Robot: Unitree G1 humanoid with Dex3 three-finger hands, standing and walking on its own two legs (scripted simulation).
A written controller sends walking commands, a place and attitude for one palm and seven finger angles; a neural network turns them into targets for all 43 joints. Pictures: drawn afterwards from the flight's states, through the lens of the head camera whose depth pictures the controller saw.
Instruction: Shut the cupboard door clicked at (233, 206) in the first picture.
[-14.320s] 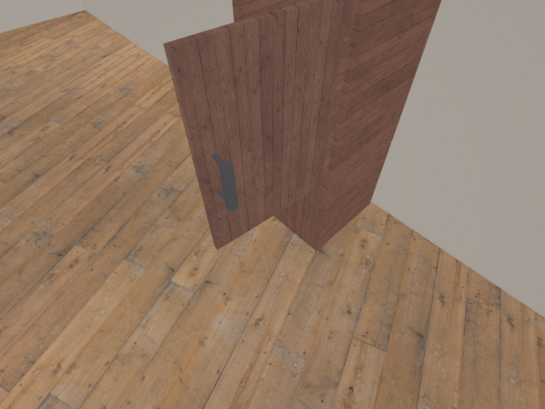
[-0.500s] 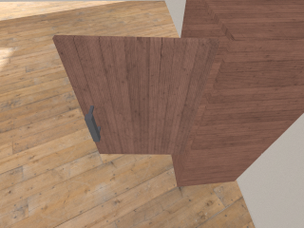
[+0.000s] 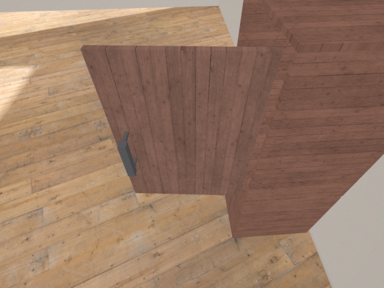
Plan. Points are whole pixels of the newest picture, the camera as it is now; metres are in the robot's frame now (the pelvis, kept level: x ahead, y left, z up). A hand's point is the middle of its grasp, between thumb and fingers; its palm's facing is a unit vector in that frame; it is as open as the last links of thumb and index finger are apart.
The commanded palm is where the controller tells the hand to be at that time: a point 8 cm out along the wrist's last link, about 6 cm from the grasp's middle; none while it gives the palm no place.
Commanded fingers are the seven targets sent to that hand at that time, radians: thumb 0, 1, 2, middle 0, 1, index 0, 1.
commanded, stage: look again from close up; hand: left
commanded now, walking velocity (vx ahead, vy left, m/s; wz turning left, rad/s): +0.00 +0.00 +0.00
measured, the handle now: (129, 154) +0.48 +0.22 -0.06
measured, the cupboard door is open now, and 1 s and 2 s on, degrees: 84 84 84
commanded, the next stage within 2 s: raise the hand and make a fist in 0.52 s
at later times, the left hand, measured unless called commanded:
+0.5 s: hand out of the picture +0.02 +0.17 -0.17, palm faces +0.00 -0.98 -0.20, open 7.3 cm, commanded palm none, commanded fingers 0.00 0.90 0.90 -0.20 -0.30 -0.20 -0.30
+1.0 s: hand (132, 275) +0.16 +0.14 -0.07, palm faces -0.02 -1.00 +0.01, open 6.4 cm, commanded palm +0.13 +0.21 -0.07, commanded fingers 0.00 0.90 0.90 -0.55 -0.68 -0.55 -0.68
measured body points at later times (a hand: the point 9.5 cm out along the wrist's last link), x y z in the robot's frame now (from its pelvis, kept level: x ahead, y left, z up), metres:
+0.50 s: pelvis +0.01 +0.00 +0.00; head +0.03 -0.01 +0.45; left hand +0.02 +0.22 -0.15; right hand +0.00 -0.22 -0.16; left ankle -0.02 +0.08 -0.74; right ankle +0.01 -0.12 -0.74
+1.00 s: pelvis -0.03 -0.04 -0.09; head +0.02 -0.02 +0.35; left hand +0.16 +0.19 -0.07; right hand +0.20 -0.29 -0.12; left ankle -0.02 +0.08 -0.74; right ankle +0.01 -0.12 -0.74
